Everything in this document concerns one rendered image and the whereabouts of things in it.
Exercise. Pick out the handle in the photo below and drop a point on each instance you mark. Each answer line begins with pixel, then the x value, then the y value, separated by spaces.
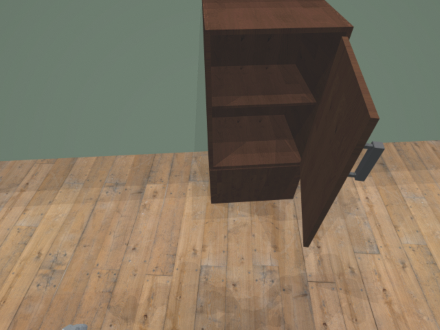
pixel 375 149

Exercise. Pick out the cupboard door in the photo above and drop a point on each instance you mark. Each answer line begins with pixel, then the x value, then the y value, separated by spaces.
pixel 344 121

